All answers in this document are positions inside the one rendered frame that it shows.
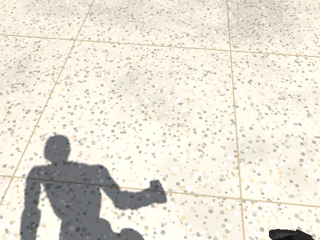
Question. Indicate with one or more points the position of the robot right hand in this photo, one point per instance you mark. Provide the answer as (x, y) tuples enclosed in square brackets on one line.
[(285, 234)]

